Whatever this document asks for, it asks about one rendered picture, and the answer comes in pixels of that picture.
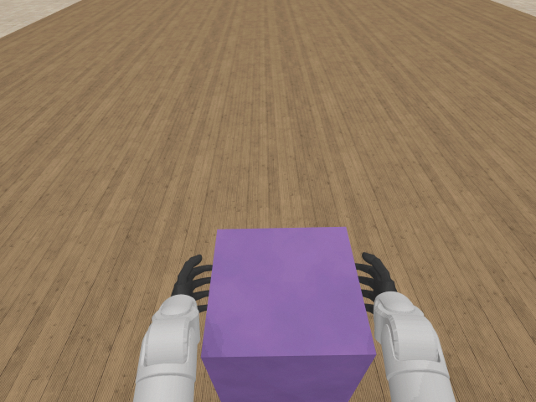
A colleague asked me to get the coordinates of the left robot forearm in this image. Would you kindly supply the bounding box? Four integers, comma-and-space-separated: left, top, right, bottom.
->
133, 295, 200, 402

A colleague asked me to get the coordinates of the right robot hand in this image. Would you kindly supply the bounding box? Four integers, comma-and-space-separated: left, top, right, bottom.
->
355, 252, 397, 314

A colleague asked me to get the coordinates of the carton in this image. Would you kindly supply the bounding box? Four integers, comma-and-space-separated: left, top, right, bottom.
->
201, 227, 376, 402

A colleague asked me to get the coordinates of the right robot forearm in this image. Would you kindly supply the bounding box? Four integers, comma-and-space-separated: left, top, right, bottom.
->
374, 291, 456, 402

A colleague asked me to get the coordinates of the left robot hand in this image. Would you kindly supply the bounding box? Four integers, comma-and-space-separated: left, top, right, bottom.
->
171, 255, 213, 313

